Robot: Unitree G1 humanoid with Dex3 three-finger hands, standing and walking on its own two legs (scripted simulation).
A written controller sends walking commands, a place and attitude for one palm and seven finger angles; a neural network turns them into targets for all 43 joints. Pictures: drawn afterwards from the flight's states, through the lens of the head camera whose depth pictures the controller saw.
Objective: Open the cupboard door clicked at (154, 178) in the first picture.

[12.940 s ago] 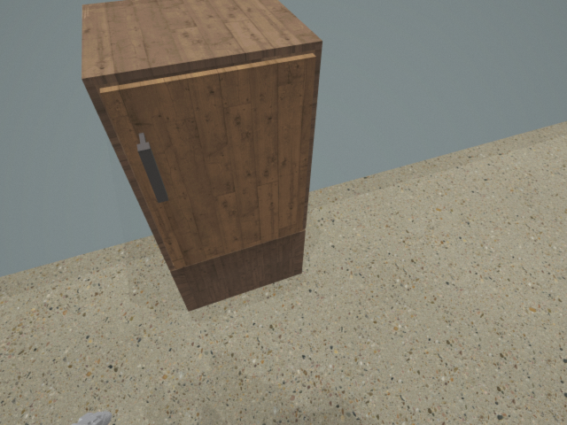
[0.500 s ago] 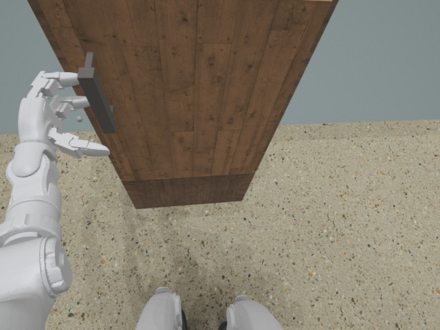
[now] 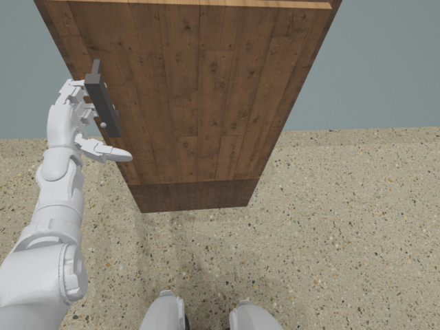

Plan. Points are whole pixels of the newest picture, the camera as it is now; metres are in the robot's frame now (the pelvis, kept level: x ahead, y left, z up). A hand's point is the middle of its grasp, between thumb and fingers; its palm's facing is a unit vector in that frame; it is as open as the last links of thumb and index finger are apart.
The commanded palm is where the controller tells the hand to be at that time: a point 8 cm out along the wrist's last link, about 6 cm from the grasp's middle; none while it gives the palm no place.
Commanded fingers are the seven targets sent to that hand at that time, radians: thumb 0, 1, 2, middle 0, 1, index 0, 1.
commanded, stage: slide the fingers in behind the handle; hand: left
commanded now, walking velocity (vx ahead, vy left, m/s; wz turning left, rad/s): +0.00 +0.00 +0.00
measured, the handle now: (106, 101) +0.53 +0.20 +0.06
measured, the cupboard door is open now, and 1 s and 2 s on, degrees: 0 0 14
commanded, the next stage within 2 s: close the thumb around the handle in 0.70 s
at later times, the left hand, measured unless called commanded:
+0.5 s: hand (114, 125) +0.47 +0.18 +0.06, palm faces +0.08 -1.00 +0.00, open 14.0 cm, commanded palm +0.44 +0.23 +0.06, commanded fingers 0.00 -0.50 0.30 -0.30 -1.20 -0.30 -1.20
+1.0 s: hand (116, 125) +0.47 +0.17 +0.06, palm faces +0.08 -1.00 -0.01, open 13.0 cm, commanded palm +0.44 +0.22 +0.06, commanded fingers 0.00 0.12 0.56 -0.34 -1.27 -0.34 -1.27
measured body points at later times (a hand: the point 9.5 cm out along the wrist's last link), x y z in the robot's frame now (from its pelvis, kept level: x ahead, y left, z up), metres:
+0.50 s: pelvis -0.01 +0.00 +0.00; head +0.10 +0.01 +0.43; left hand +0.46 +0.23 +0.06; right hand +0.02 -0.27 -0.12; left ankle +0.04 +0.08 -0.66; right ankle -0.02 -0.09 -0.66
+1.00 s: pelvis +0.00 +0.00 +0.00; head +0.10 +0.02 +0.44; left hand +0.46 +0.23 +0.06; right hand +0.03 -0.26 -0.12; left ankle +0.04 +0.08 -0.66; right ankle -0.02 -0.09 -0.66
